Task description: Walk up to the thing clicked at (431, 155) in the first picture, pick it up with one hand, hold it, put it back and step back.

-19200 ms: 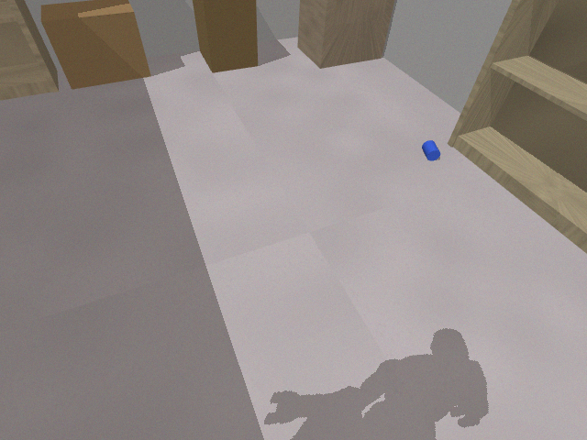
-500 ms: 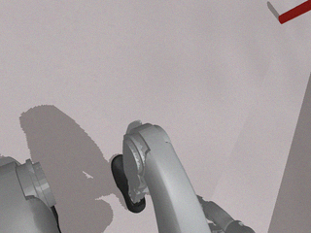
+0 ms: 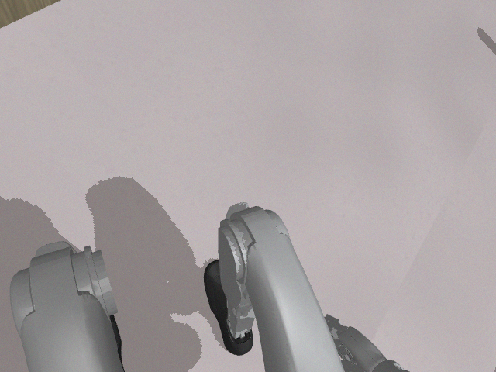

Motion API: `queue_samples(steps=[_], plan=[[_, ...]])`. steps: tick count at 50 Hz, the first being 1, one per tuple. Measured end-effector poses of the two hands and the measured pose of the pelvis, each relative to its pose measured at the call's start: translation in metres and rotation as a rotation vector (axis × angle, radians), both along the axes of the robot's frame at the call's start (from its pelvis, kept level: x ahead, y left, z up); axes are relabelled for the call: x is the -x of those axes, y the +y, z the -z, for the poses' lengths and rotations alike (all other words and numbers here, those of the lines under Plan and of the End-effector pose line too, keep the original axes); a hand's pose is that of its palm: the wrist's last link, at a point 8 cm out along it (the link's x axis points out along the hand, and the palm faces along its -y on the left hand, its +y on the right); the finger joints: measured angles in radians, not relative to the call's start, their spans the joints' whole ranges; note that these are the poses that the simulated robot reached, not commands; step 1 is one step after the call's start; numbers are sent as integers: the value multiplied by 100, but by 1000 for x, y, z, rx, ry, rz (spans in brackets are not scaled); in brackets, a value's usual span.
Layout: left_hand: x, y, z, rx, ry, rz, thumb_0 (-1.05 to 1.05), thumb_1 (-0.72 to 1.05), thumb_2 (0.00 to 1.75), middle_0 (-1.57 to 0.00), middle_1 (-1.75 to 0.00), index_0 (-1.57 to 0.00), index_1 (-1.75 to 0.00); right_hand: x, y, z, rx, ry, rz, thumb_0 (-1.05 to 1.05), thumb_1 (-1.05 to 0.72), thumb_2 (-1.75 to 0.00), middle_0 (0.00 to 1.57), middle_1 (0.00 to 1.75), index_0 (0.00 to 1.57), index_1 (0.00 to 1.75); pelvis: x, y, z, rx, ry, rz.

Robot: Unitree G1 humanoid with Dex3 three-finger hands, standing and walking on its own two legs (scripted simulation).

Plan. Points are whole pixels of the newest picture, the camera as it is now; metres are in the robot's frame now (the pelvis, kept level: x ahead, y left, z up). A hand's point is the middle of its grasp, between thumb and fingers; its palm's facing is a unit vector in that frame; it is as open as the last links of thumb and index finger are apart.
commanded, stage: settle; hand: left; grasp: from above
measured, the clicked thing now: out of the picture +0.45 +0.35 -0.22
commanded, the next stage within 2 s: lift in 0.38 s
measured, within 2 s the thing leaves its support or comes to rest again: neither
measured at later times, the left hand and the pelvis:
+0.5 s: hand out of the picture +0.44 +0.35 -0.13, palm faces -0.39 -0.13 -0.91, open 10.1 cm; pelvis -0.01 +0.00 +0.02, yaw +4 degrees
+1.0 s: hand out of the picture +0.38 +0.35 -0.01, palm faces -0.41 -0.15 -0.90, open 10.1 cm; pelvis -0.01 +0.00 +0.10, yaw +8 degrees
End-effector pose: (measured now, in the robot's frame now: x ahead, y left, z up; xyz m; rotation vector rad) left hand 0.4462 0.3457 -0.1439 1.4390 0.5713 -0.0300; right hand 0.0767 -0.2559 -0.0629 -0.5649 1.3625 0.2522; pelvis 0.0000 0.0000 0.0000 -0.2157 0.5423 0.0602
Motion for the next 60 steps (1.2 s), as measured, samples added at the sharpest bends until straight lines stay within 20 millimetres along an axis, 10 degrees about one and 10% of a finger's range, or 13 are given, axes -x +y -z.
queue_samples(steps=[34, 60], plan=[[16, 4, -100, 5, 65, 5, 1, 2, 35, -77, -39, -78, -37, 6, -7, -10, 32, -13, 210, 0, -91, -90, 20, 30, 20, 30, 7, -4, -39, -61, 59, -56], [96, -4, -273, 33, 38, 25, 1, 3, 36, -74, -41, -75, -40, -63, 10, -121, -14, -251, 247, 0, -90, -90, 20, 30, 20, 30, 11, -3, -164, -105, 5, -102]])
